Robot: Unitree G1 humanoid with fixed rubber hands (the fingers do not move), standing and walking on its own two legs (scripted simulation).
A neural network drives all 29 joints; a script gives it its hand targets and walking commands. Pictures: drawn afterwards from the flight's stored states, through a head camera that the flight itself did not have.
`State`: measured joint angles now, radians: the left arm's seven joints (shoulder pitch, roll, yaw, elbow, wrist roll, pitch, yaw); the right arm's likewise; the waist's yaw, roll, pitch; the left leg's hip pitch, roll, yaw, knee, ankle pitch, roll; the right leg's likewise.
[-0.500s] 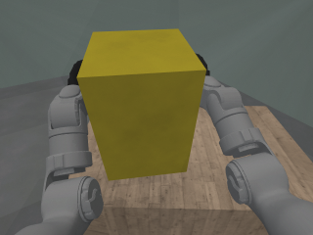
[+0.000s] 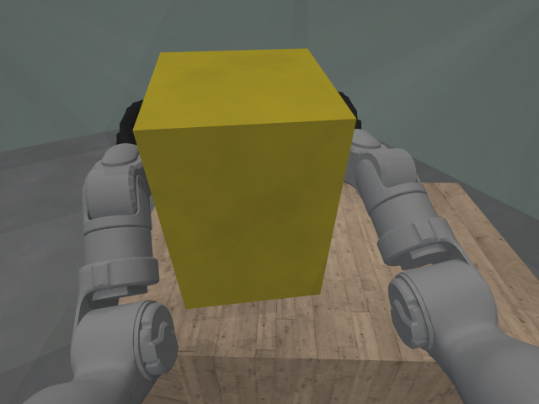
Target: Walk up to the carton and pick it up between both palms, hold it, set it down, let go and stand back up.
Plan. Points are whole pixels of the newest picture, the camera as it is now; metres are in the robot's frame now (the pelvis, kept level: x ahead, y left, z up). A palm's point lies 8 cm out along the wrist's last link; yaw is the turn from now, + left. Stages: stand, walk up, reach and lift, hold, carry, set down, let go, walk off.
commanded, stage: hold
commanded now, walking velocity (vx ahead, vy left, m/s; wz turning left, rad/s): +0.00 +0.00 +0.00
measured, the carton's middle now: (245, 181) +0.36 +0.01 +0.23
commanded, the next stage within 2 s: none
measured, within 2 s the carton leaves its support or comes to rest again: neither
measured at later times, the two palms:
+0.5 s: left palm (134, 169) +0.36 +0.15 +0.26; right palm (348, 151) +0.36 -0.14 +0.27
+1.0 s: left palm (135, 166) +0.36 +0.15 +0.26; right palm (349, 147) +0.36 -0.14 +0.27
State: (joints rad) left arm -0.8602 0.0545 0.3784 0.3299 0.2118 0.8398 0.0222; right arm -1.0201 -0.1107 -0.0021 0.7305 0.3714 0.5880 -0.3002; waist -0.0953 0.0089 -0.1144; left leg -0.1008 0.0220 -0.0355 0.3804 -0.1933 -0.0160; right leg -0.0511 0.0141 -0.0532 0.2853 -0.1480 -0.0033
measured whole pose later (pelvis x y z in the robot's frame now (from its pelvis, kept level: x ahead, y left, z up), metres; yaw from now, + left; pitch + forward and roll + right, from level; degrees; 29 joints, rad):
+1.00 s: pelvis +0.00 +0.00 +0.00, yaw +0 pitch -6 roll -1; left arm -0.78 0.03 0.37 0.24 0.22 0.86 0.02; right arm -0.95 -0.11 0.02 0.63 0.38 0.63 -0.31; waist -0.10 0.00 -0.11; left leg -0.08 0.02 -0.04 0.38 -0.20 -0.02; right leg -0.03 0.02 -0.06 0.29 -0.16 -0.01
